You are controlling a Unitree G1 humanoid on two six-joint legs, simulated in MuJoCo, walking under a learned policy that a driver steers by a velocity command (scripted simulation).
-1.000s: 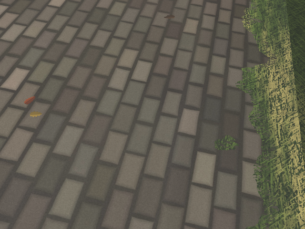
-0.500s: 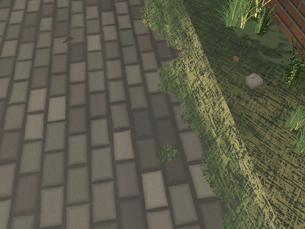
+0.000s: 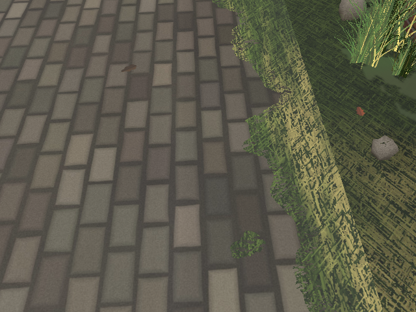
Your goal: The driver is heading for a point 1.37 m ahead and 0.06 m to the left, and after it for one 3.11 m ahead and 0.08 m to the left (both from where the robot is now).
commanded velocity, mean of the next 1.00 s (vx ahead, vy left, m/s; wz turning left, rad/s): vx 0.15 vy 0.00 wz -0.09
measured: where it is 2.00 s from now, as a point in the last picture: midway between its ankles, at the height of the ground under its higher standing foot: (170, 177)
